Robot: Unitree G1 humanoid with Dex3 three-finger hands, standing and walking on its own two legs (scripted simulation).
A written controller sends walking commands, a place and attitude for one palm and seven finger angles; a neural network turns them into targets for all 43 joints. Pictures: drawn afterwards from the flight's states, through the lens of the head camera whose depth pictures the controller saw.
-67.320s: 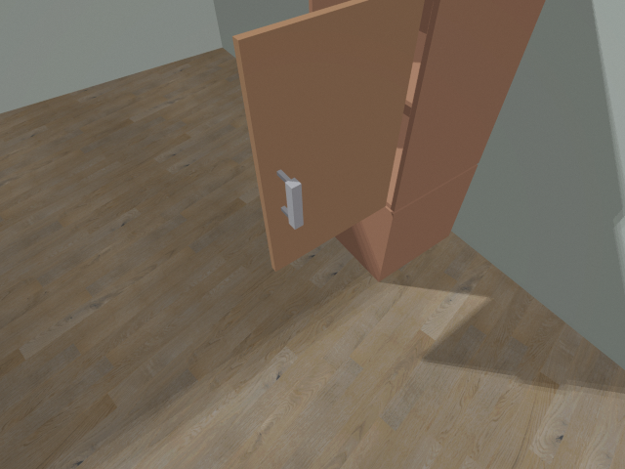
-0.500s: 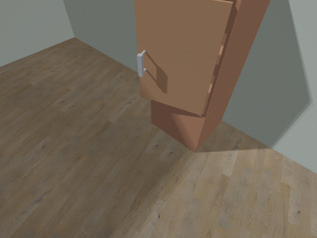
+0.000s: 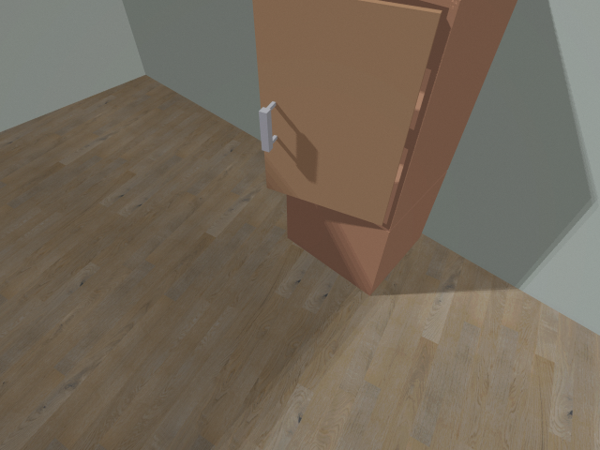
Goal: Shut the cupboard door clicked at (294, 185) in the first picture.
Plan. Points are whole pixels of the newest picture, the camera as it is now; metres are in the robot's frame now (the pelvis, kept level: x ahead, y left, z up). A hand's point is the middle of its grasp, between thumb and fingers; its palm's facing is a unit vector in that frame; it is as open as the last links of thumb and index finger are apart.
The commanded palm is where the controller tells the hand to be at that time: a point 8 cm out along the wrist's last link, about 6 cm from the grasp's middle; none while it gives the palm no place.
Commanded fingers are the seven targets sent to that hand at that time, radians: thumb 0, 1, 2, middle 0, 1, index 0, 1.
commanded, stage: walk to a spot facing it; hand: left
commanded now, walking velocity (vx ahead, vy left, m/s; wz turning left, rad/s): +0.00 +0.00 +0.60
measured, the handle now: (269, 126) +0.90 +0.14 -0.09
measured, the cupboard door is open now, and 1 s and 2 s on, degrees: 17 17 17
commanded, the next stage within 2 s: turn to face it in 1.58 s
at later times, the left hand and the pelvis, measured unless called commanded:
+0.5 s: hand out of the picture -0.01 +0.24 -0.18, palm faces +0.27 -0.93 -0.26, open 7.4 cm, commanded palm none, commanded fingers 0.00 0.90 0.90 -0.20 -0.30 -0.20 -0.30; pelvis -0.03 +0.02 -0.01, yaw +16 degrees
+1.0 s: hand out of the picture -0.11 +0.22 -0.19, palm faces +0.59 -0.77 -0.25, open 7.4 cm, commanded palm none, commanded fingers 0.00 0.90 0.90 -0.20 -0.30 -0.20 -0.30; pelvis -0.02 +0.01 -0.02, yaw +37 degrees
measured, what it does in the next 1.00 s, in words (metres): steps on the spot, turning left: right foot, then left foot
